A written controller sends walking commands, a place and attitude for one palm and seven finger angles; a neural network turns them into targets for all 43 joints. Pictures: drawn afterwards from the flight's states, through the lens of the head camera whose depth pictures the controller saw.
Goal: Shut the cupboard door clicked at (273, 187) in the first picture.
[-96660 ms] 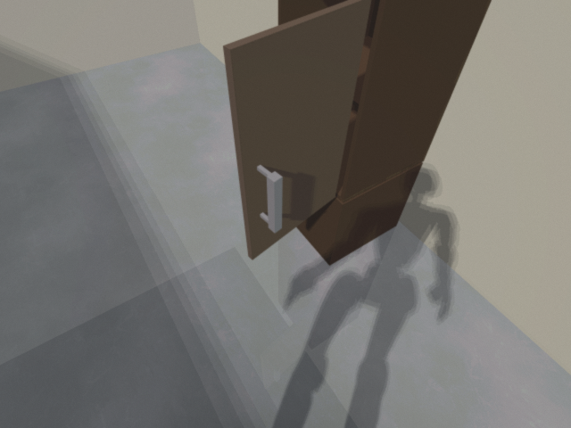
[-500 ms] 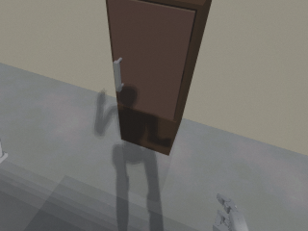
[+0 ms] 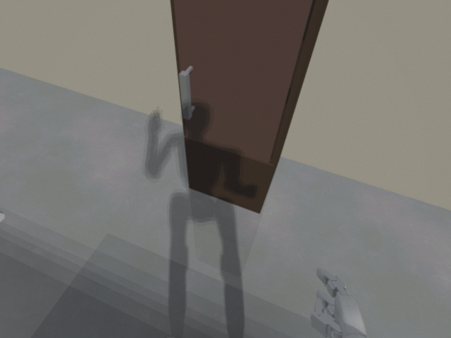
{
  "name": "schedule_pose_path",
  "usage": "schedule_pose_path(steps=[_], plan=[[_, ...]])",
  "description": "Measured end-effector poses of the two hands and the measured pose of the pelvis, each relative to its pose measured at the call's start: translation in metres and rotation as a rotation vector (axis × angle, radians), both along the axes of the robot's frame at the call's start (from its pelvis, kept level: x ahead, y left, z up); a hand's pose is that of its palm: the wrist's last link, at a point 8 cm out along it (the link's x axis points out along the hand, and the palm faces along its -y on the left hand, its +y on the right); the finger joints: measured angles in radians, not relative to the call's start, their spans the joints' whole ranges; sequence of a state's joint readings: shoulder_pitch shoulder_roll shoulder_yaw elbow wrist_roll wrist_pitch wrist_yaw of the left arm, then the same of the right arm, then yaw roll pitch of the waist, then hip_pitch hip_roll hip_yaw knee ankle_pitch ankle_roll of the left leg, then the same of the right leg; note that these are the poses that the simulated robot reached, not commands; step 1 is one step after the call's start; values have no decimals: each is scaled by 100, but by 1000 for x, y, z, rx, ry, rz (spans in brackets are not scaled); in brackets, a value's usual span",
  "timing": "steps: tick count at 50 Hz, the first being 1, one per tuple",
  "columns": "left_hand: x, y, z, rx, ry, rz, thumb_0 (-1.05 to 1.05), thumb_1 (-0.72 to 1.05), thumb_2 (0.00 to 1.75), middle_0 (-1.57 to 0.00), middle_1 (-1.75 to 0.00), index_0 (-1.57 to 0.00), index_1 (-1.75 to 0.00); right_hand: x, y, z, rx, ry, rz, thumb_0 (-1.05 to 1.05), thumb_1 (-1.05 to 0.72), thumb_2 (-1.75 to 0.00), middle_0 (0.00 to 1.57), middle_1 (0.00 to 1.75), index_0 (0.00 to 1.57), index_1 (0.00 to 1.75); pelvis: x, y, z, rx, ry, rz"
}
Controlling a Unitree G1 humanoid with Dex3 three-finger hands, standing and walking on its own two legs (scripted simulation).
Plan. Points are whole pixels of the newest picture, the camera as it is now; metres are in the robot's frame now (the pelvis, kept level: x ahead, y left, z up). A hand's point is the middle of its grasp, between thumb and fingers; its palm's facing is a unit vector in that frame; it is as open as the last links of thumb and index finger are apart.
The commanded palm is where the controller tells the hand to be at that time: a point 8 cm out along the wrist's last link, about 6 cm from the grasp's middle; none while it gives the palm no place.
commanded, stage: stop stepping back and stand still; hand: left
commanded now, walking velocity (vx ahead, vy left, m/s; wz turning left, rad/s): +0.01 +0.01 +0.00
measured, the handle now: (188, 93) +0.85 +0.14 -0.09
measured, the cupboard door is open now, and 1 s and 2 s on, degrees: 0 0 0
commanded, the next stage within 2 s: let the arm hang, fingers relaxed in 0.44 s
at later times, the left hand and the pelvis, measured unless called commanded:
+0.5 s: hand (3, 208) +0.23 +0.27 +0.19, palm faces +0.39 -0.78 -0.49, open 7.4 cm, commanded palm +0.16 +0.32 +0.19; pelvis +0.02 +0.02 +0.01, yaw +0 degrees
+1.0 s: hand out of the picture -0.04 +0.21 -0.17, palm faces +0.05 -0.98 -0.17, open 7.1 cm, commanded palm none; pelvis -0.02 +0.03 +0.01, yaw +2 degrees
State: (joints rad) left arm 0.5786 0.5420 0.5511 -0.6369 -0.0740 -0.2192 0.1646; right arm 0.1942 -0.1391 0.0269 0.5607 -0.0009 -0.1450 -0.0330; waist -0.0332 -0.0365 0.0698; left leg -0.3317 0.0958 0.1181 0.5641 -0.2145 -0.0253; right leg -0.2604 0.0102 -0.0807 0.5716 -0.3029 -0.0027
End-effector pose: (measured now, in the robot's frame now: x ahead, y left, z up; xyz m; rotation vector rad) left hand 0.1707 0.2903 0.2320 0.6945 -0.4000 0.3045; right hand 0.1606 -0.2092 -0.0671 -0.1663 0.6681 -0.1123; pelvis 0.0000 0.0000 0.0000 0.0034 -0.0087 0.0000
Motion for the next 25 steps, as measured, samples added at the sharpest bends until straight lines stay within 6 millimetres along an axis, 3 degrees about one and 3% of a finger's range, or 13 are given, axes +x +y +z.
schedule_pose_path(steps=[4, 10, 13, 16, 20, 25], plan=[[-6, 6, -11, -26, 116, 82, 1, 89, 90, -21, -30, -21, -31, 2, 1, -14, 50, 44, 0, 1, -90, -89, 20, 30, 21, 30, 10, 1, 3, -17, 13, -1], [-7, 28, -63, -222, 227, 233, 1, 89, 90, -21, -30, -21, -31, -3, -13, -25, -13, 140, -24, 1, -90, -89, 21, 30, 21, 30, 24, 8, 3, -21, 18, 4], [3, 29, -78, -316, 200, 231, 2, 89, 90, -21, -30, -21, -31, -3, -18, -20, -70, 166, -25, 1, -90, -89, 20, 30, 21, 30, 26, 9, 4, -9, 0, 13], [14, 20, -70, -332, 144, 170, 2, 89, 90, -21, -30, -21, -31, 4, -19, -7, -102, 128, -27, 1, -90, -89, 20, 30, 21, 30, 26, 10, 5, -5, -4, 7], [24, 10, -40, -238, 66, 59, 2, 89, 90, -21, -30, -21, -31, 15, -16, 9, -94, 48, -38, 1, -90, -89, 20, 30, 21, 30, 22, 12, 8, -14, 7, 3], [21, 18, -23, -129, 80, 38, 2, 89, 90, -21, -30, -21, -31, 19, -10, 13, -54, 8, -63, 1, -90, -89, 20, 30, 21, 30, 22, 16, 9, -21, 26, -6]])
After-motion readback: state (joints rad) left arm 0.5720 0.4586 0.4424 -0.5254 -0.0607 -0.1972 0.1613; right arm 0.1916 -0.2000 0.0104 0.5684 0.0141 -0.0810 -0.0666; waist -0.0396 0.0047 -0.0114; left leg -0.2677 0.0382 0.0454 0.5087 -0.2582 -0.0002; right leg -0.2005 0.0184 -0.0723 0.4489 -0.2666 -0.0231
